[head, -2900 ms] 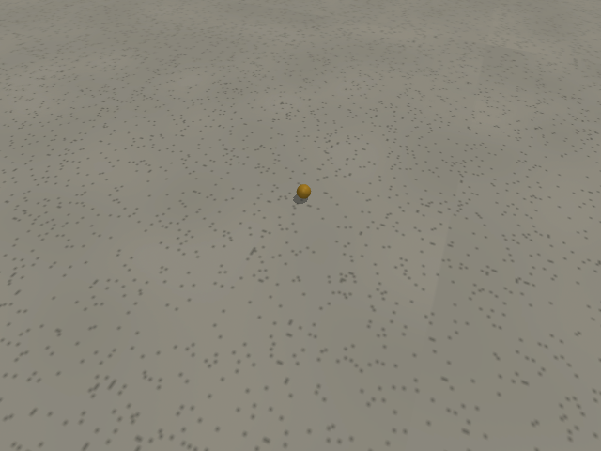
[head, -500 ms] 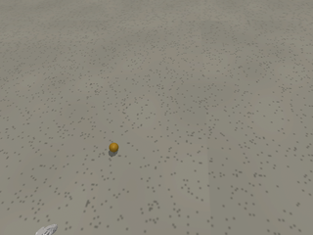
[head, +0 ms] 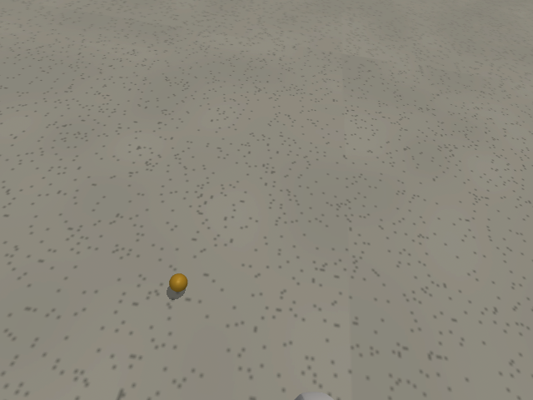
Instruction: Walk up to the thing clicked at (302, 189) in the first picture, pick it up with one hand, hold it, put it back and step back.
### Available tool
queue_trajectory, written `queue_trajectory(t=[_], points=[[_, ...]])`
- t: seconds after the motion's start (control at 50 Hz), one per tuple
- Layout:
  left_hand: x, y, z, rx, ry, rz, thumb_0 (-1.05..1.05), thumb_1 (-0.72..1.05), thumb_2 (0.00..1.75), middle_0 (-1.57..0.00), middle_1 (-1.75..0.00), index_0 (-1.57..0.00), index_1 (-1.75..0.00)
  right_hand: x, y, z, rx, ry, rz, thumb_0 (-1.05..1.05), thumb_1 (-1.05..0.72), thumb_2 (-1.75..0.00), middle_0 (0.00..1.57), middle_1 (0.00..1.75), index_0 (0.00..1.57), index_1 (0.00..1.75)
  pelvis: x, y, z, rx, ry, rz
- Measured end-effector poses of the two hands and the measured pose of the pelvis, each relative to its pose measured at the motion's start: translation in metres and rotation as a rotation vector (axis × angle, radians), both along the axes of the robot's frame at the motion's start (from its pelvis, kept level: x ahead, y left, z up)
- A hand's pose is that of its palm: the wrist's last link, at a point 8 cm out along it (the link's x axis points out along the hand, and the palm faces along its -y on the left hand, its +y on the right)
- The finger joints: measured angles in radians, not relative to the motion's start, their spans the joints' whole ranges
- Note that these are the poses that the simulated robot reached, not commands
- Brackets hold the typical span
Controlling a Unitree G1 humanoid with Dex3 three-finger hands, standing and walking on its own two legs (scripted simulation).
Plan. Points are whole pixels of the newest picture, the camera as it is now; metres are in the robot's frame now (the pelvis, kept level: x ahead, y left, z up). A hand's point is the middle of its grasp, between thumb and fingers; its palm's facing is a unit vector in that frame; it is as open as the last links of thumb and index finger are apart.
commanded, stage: walk up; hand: left
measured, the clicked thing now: (178, 282) +0.65 +0.26 -0.73
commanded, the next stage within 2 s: none
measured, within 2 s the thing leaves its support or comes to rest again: neither
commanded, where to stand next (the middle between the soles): +0.27 -0.02 m, yaw +1 degrees
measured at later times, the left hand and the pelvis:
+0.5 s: hand (128, 342) +0.24 +0.22 -0.11, palm faces -0.03 -0.91 -0.41, open 7.4 cm; pelvis +0.14 -0.04 +0.00, yaw -1 degrees
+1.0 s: hand (125, 349) +0.25 +0.23 -0.17, palm faces +0.00 -0.95 -0.32, open 7.4 cm; pelvis +0.17 -0.02 -0.01, yaw +1 degrees
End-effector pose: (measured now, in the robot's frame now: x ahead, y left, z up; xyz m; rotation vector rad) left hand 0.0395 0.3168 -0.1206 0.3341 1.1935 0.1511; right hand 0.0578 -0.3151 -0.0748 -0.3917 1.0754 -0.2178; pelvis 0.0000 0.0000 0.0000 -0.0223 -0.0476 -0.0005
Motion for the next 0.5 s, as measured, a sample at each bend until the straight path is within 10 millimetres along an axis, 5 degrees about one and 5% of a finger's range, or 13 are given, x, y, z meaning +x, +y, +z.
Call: queue_trajectory(t=[0.16, 0.36, 0.5], points=[[0.073, -0.002, 0.015, 0.003, -0.04, -0.02, 0.01, 0.91, 0.9, -0.2, -0.3, -0.2, -0.3, 0.016, 0.006, -0.007, 0.03, 0.061, -0.037, 0.01, -0.9, -0.9, 0.21, 0.3, 0.21, 0.3, 0.049, 0.001, 0.007, 0.031, -0.01, -0.007], [0.171, -0.039, 0.027, 0.062, -0.118, -0.076, 0.01, 0.91, 0.9, -0.2, -0.3, -0.2, -0.3, 0.062, -0.027, -0.055, 0.089, 0.121, -0.064, 0.01, -0.9, -0.9, 0.21, 0.3, 0.21, 0.3, 0.112, -0.027, -0.012, 0.033, -0.01, -0.016], [0.193, -0.059, 0.046, 0.073, -0.166, -0.036, 0.01, 0.9, 0.9, -0.2, -0.3, -0.2, -0.3, 0.118, -0.034, -0.052, 0.115, 0.115, -0.017, 0.01, -0.91, -0.9, 0.2, 0.3, 0.21, 0.3, 0.142, -0.042, 0.0, 0.061, -0.016, -0.012]])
